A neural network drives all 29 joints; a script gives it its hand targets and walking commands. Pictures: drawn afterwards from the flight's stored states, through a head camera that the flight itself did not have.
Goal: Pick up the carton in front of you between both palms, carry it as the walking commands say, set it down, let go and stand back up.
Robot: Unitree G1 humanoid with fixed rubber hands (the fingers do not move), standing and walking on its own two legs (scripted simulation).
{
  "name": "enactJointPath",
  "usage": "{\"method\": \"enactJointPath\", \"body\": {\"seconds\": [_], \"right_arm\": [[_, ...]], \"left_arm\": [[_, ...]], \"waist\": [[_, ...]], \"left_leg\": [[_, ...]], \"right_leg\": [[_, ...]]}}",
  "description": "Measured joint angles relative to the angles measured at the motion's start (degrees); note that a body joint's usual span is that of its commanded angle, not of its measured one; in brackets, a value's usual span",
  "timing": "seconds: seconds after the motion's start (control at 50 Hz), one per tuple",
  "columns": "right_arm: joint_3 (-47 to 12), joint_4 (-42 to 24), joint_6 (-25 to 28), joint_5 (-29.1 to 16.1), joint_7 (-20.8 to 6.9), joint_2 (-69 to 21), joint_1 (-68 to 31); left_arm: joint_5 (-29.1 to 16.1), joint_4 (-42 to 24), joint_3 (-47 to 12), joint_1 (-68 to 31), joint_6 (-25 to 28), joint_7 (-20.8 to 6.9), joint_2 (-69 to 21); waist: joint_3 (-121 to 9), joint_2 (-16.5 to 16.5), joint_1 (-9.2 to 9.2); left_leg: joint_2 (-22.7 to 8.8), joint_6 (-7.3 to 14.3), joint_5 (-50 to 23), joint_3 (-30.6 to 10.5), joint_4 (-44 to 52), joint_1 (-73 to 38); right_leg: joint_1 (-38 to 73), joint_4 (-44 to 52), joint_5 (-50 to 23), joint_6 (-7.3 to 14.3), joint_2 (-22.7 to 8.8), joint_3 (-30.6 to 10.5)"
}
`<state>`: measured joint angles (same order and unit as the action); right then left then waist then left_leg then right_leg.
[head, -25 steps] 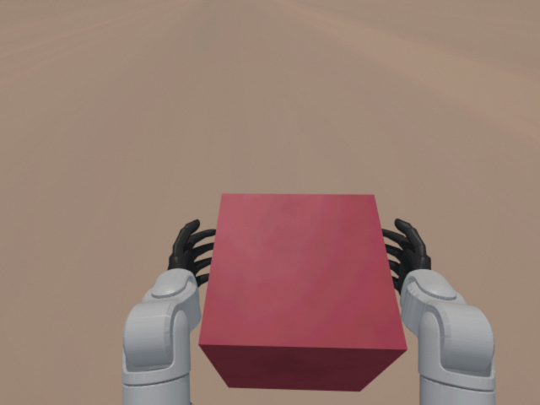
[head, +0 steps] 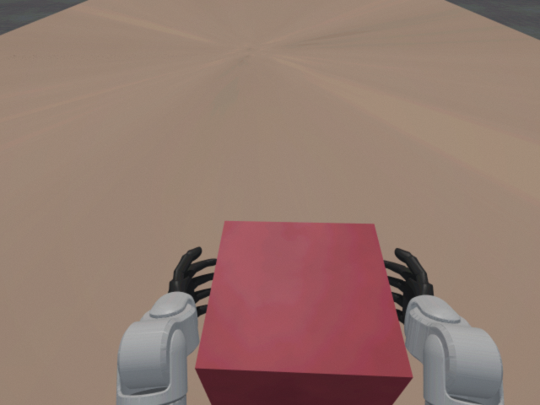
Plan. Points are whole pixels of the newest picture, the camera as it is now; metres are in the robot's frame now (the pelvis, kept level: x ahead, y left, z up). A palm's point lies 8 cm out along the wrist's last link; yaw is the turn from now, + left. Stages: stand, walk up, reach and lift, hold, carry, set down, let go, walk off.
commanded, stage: carry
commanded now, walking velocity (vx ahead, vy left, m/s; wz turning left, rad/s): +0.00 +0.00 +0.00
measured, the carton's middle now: (296, 332) +0.23 +0.00 +0.03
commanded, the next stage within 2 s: hold in 1.48 s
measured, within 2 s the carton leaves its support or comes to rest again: neither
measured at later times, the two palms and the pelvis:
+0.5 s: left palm (196, 290) +0.28 +0.15 +0.05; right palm (394, 297) +0.28 -0.14 +0.05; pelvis +0.02 +0.01 +0.00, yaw -1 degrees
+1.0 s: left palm (199, 299) +0.27 +0.15 +0.04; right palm (397, 307) +0.27 -0.15 +0.04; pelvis -0.02 +0.01 +0.00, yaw -1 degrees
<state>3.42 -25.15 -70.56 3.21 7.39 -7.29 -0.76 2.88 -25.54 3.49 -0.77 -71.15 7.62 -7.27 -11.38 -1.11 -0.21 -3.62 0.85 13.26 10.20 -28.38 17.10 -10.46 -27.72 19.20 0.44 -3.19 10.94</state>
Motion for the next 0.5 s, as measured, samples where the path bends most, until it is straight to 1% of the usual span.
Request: {"method": "enactJointPath", "body": {"seconds": [0.12,0.18,0.2,0.34,0.42,0.5], "right_arm": [[0.5,3.4,1.9,0.6,-0.5,0.0,-0.9],[0.5,5.6,3.7,1.5,-1.1,0.0,-1.3],[0.6,6.4,4.5,1.8,-1.4,0.0,-1.5],[0.9,11.4,9.5,3.9,-2.9,0.0,-2.9],[1.3,15.5,12.6,5.4,-3.8,0.0,-3.8],[2.1,20.6,16.1,6.7,-5.0,0.0,-5.0]], "left_arm": [[1.2,3.1,0.1,-0.9,1.6,-0.6,0.0],[2.1,5.3,0.2,-1.2,3.6,-1.4,0.0],[2.1,6.1,0.3,-1.4,4.2,-2.0,0.0],[4.3,10.8,0.6,-2.3,9.5,-3.5,0.0],[5.7,14.9,0.9,-3.1,12.6,-4.3,0.0],[7.1,20.4,1.7,-4.5,16.4,-5.2,0.0]], "waist": [[0.5,-0.2,0.7],[1.3,0.1,0.67],[1.6,0.2,0.63],[2.8,0.6,0.27],[3.0,0.6,0.05],[3.1,0.7,-0.08]], "left_leg": [[0.4,0.1,2.6,0.8,-1.8,0.2],[0.3,0.2,3.5,0.9,-2.7,0.3],[0.3,0.2,3.7,0.9,-2.9,0.4],[0.2,0.2,4.3,1.0,-3.5,0.3],[0.1,0.2,4.0,1.0,-3.3,0.0],[0.0,0.2,3.4,1.0,-2.8,-0.3]], "right_leg": [[-0.4,-1.6,2.1,-0.9,-0.8,-1.0],[-0.5,-2.1,2.7,-1.1,-0.8,-1.3],[-0.5,-2.3,2.8,-1.2,-0.9,-1.3],[-0.3,-2.5,3.1,-1.3,-0.9,-1.5],[0.0,-2.2,2.8,-1.2,-0.8,-1.4],[0.2,-1.8,2.2,-1.1,-0.7,-1.4]]}}
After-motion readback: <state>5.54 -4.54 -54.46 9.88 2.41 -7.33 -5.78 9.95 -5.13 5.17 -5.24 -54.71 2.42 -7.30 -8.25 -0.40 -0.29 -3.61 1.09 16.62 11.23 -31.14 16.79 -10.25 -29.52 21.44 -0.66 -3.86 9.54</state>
